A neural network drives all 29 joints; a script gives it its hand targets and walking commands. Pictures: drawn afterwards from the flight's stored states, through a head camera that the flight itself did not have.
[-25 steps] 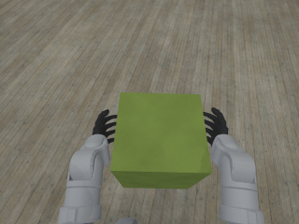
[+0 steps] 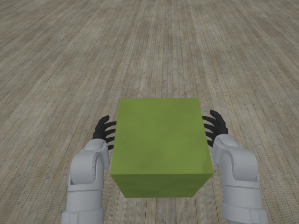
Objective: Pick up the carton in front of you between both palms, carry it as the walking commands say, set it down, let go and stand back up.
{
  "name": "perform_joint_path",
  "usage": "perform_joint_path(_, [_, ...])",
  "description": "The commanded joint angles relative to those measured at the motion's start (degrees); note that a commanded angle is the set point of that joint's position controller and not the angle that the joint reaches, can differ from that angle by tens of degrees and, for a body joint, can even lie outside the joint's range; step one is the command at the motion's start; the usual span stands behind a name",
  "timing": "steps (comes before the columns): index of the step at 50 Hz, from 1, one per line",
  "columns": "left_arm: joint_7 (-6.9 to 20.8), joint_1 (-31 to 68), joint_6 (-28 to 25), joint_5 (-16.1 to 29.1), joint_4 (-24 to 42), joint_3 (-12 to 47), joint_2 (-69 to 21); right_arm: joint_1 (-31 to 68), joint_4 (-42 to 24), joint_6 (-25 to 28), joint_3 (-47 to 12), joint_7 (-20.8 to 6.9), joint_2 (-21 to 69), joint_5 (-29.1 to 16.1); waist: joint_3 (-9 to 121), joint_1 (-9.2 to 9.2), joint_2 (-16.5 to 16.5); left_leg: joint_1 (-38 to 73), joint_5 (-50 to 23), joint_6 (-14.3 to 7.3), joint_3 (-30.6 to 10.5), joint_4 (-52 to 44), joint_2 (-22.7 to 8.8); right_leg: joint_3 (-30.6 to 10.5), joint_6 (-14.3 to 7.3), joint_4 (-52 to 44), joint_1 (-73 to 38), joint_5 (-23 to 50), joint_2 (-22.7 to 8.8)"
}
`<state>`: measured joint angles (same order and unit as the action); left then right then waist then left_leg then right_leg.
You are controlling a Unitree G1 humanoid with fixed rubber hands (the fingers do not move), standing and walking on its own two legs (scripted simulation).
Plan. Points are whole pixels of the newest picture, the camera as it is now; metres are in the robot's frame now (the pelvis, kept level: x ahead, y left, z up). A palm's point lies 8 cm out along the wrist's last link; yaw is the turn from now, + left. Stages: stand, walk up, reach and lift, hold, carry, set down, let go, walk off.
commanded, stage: carry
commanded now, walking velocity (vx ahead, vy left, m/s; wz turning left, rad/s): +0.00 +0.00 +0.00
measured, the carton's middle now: (158, 152) +0.34 -0.02 +0.01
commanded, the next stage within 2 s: none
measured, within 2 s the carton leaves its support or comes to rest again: neither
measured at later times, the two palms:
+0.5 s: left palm (103, 114) +0.41 +0.13 +0.11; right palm (211, 104) +0.41 -0.17 +0.12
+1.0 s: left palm (120, 107) +0.42 +0.08 +0.12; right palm (228, 100) +0.42 -0.22 +0.13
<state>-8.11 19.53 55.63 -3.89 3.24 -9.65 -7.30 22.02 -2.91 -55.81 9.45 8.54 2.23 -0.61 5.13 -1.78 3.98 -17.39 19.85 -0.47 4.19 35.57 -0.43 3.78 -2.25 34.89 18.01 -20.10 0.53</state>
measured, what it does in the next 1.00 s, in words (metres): walks ahead: left foot, then right foot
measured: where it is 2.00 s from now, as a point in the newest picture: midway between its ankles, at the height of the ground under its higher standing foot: outside the picture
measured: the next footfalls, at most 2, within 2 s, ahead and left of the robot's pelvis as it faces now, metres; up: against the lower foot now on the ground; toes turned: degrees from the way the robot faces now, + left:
left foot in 0.50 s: +0.16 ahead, +0.06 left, +0.00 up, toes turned -11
right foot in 0.62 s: +0.08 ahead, -0.12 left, +0.00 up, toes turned -3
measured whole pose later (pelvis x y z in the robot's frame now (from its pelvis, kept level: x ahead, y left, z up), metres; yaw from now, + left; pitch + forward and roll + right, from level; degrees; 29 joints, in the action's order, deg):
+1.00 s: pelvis +0.09 -0.05 +0.00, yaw -2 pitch +1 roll +1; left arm -8.0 28.7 66.2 -4.1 -2.6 -13.1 -4.8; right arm 31.9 4.6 -64.8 13.8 7.9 3.9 3.5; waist 5.4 -0.2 1.0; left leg -19.1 13.7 -1.1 6.4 32.0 -1.3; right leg 3.6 -4.2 32.3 11.9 -21.5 2.6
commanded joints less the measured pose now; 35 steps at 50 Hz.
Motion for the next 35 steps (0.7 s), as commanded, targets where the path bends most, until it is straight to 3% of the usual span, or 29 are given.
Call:
perform_joint_path(1, [4.11, 32.3, 2.59, 12.0, 6.34, 32.37, -37.11, 31.64, -2.09, -2.86, -34.64, -5.15, 46.85, -12.35, 19.19, 1.98, -10.59, 3.8, -21.35, 1.21, -2.05, -0.25, -4.1, -5.1, -2.83, -0.49, -14.69, 63.01, -9.89])
perform_joint_path(2, [4.45, 29.94, 3.42, 12.54, 3.63, 31.82, -38.37, 32.2, -2.07, -3.5, -34.01, -4.67, 45.16, -11.83, 19.48, 2.95, -9.35, 4.57, -19.45, 1.14, -0.55, -1.67, -2.09, -6.02, -3.45, 0.33, -14.92, 68.22, -9.97])
perform_joint_path(3, [4.4, 35.34, 3.05, 14.1, 7.86, 34.19, -37.91, 32.27, 0.24, -3.42, -34.32, -4.84, 49.03, -12.06, 20.5, 3.27, -9.99, 3.49, -22.95, 1.58, 0.33, -2.61, -2.15, -4.56, -2.44, 1.47, -18.25, 67.55, -8.69])
perform_joint_path(4, [4.36, 35.08, 3.52, 14.25, 5.28, 32.52, -38.23, 32.04, 0.24, -3.68, -33.0, -4.32, 48.4, -10.68, 18.84, 2.79, -11.65, 3.13, -26.09, 2.02, 1.83, -0.61, -1.35, -3.39, -1.22, 2.8, -17.48, 69.36, -7.52])
perform_joint_path(5, [4.2, 36.7, 3.17, 16.67, 7.44, 35.58, -40.29, 28.76, 0.74, -3.83, -32.42, -4.15, 48.99, -10.22, 20.5, 2.66, -9.36, 4.46, -25.55, 2.15, 1.5, -5.28, -1.59, -4.52, -2.07, 3.12, -18.62, 66.48, -8.16])
perform_joint_path(6, [4.27, 39.03, 3.04, 16.96, 7.58, 34.71, -40.72, 24.68, 6.63, -4.8, -28.61, -4.1, 47.76, -6.92, 18.14, 3.08, -7.47, 5.68, -29.5, 1.53, 2.33, -3.52, -1.43, -5.24, 0.26, 3.75, -15.03, 64.89, -6.76])
perform_joint_path(7, [4.36, 41.57, 2.77, 19.61, 8.76, 37.92, -42.67, 26.17, 4.1, -3.95, -28.5, -4.36, 47.94, -7.13, 18.49, 3.4, -3.86, 7.94, -28.16, 1.8, 3.28, -6.39, -0.97, -5.23, -0.01, 2.56, -14.16, 62.31, -7.4])
perform_joint_path(8, [4.68, 42.63, 2.84, 18.95, 7.75, 37.11, -42.42, 27.12, 4.78, -4.05, -27.59, -3.99, 48.34, -5.52, 18.93, 3.33, -3.96, 13.15, -35.88, 0.89, 1.47, -6.92, -2.1, -3.31, 0.74, 3.77, -10.03, 58.96, -5.18])
perform_joint_path(9, [4.62, 43.07, 3.0, 21.07, 8.74, 39.2, -44.21, 30.09, 1.55, -4.01, -28.23, -3.86, 48.6, -6.84, 17.28, 3.07, -2.24, 18.46, -42.45, 0.88, 3.27, -9.73, -0.72, -0.98, 2.06, 2.19, -6.15, 49.99, -2.75])
perform_joint_path(11, [5.24, 46.55, 3.31, 23.02, 9.8, 39.1, -46.86, 32.54, -1.85, -3.88, -29.07, -3.47, 47.37, -6.41, 16.96, 3.45, 4.12, 27.82, -61.62, -1.53, 0.11, -3.08, -4.96, 3.73, 1.79, -9.1, 3.49, 21.22, 0.19])
perform_joint_path(12, [5.31, 47.36, 3.52, 23.7, 9.55, 39.28, -44.87, 32.28, -2.4, -4.13, -29.81, -3.36, 47.05, -6.91, 16.13, 2.49, 4.2, 28.71, -67.68, -1.81, -0.85, -0.86, -6.61, 4.41, 2.27, -11.12, 2.87, 19.11, 0.61])
perform_joint_path(13, [4.83, 44.39, 4.01, 22.73, 8.92, 37.8, -44.55, 32.88, -2.72, -4.38, -31.28, -3.46, 46.89, -8.71, 16.94, 2.89, 4.42, 26.92, -66.86, -1.41, -0.44, 1.04, -6.98, 4.34, 2.26, -15.56, -1.93, 22.14, -0.04])
perform_joint_path(14, [4.61, 44.19, 4.47, 21.81, 8.13, 37.25, -43.65, 33.83, -3.92, -4.38, -32.19, -3.5, 46.62, -9.6, 20.42, 3.19, 2.91, 19.82, -63.51, -0.85, 1.92, 6.28, -4.19, 3.25, 1.42, -14.5, -11.42, 36.26, 0.26])
perform_joint_path(15, [4.51, 42.5, 4.48, 21.96, 7.64, 36.9, -42.67, 33.78, -4.22, -5.05, -31.85, -3.12, 46.03, -9.55, 20.62, 4.65, -7.53, 2.75, -42.82, 0.65, 3.23, 10.81, -1.79, -0.05, -0.2, -9.87, -27.56, 63.24, -3.63])
perform_joint_path(16, [4.68, 39.29, 5.05, 20.37, 3.43, 35.96, -43.35, 32.24, -1.19, -5.7, -31.5, -3.12, 46.56, -7.74, 19.6, 6.26, -17.68, -21.43, 4.83, 1.03, 4.87, 12.1, 3.41, -8.05, -3.99, -4.07, -46.15, 92.77, -10.55])
perform_joint_path(17, [4.61, 36.53, 5.68, 19.1, 1.88, 33.79, -41.25, 31.68, -2.11, -6.2, -31.23, -3.05, 44.2, -7.48, 16.82, 6.05, -18.34, -29.59, 12.28, 0.2, 4.21, 11.57, 3.9, -11.18, -3.82, -1.94, -51.27, 103.39, -13.99])
perform_joint_path(18, [4.84, 34.33, 5.91, 20.03, 1.27, 34.26, -42.51, 31.3, -3.16, -6.23, -32.01, -3.23, 44.39, -9.46, 17.96, 7.92, -15.32, -33.24, 11.74, -0.14, 3.68, 5.59, 2.7, -9.75, -7.99, -0.8, -53.74, 94.76, -13.75])
perform_joint_path(19, [4.88, 37.3, 5.71, 19.3, 6.58, 34.23, -42.74, 33.85, -4.53, -6.54, -32.74, -3.6, 46.63, -9.51, 18.01, 6.61, -12.55, -26.22, 6.46, -0.41, 2.02, 3.22, 2.32, -11.38, -5.93, -1.88, -46.47, 87.23, -13.22])
perform_joint_path(20, [5.11, 41.17, 5.76, 20.48, 7.25, 34.78, -44.31, 34.93, -6.33, -6.43, -32.88, -3.7, 47.51, -9.95, 19.79, 7.29, -12.05, -22.45, 0.15, -1.09, 3.45, -4.34, 2.94, -8.38, -5.81, -0.69, -44.25, 80.95, -10.98])
perform_joint_path(22, [5.39, 44.05, 5.83, 22.75, 12.04, 37.71, -46.59, 37.47, -9.43, -6.33, -33.25, -4.46, 49.6, -12.89, 22.99, 2.4, -12.06, 4.8, -24.59, -1.14, 4.08, -15.94, 1.73, -1.46, -2.98, 2.15, -23.89, 60.92, -7.73])
perform_joint_path(23, [5.62, 47.9, 5.41, 22.26, 16.82, 37.67, -45.48, 36.65, -8.92, -6.28, -33.96, -4.64, 51.05, -12.48, 23.27, 1.35, -9.62, 16.46, -37.14, -3.1, 0.65, -13.67, -1.92, 0.79, -0.81, 4.15, -11.06, 42.29, -6.49])
perform_joint_path(25, [5.87, 47.36, 6.92, 22.91, 14.86, 39.5, -44.36, 35.82, -8.69, -6.03, -33.16, -4.27, 47.23, -10.9, 28.14, -0.4, 7.44, 35.2, -85.47, -13.69, -16.52, -6.14, -18.15, -1.4, 0.9, 13.56, 6.31, -10.9, 1.32])
perform_joint_path(26, [5.45, 45.33, 7.72, 21.61, 11.41, 39.89, -42.92, 32.96, -4.54, -7.17, -30.13, -4.01, 44.24, -9.18, 30.56, 0.5, 9.14, 31.91, -83.3, -14.51, -16.39, -6.85, -19.94, -7.04, -0.54, 14.43, 2.14, -13.33, -0.16])
perform_joint_path(28, [4.94, 41.39, 8.46, 18.04, 6.94, 36.56, -41.85, 31.68, 0.28, -8.62, -31.76, -5.14, 46.38, -9.6, 23.88, 0.47, 3.14, 31.73, -68.04, -13.13, -13.21, -7.11, -16.8, -2.96, -0.63, -4.05, 7.54, -10.8, -0.34])
perform_joint_path(30, [5.17, 40.49, 7.95, 16.41, 5.41, 34.41, -42.2, 37.68, -3.9, -8.4, -34.84, -6.48, 48.47, -11.26, 22.93, 2.74, 0.38, 19.63, -48.51, -7.01, -5.39, -7.12, -11.64, -2.92, 0.41, -10.42, -5.51, 6.16, -3.53])
perform_joint_path(31, [5.3, 42.82, 8.57, 17.3, 3.5, 34.36, -42.86, 35.86, -2.41, -8.4, -32.91, -6.6, 46.85, -10.85, 23.1, 2.39, 0.71, 13.56, -41.73, -5.55, -5.31, -5.45, -9.57, -5.8, 0.27, -7.63, -11.37, 20.13, -5.76])
perform_joint_path(32, [5.39, 40.39, 8.08, 16.29, 3.67, 33.39, -45.2, 37.89, -3.87, -8.4, -34.77, -6.64, 49.9, -12.02, 21.93, 1.78, -5.42, 10.84, -30.37, -2.72, -4.11, -5.82, -7.63, -5.73, -1.71, -3.88, -10.54, 33.25, -8.59])
perform_joint_path(33, [5.66, 44.4, 8.08, 16.72, 2.66, 32.81, -46.53, 42.21, -5.14, -7.92, -34.52, -6.5, 50.82, -12.89, 23.07, 1.54, -7.71, 9.34, -24.84, -2.78, -3.29, -3.9, -6.99, -5.29, -1.55, -2.5, -13.15, 39.89, -9.22])
perform_joint_path(35, [5.9, 43.82, 8.44, 16.16, 0.51, 32.1, -46.75, 42.86, -3.79, -8.17, -33.76, -6.76, 50.82, -13.24, 19.98, 2.42, -3.52, 8.72, -17.93, -2.91, -2.56, -6.13, -6.32, -6.82, -1.35, -6.32, -9.99, 25.46, -10.08])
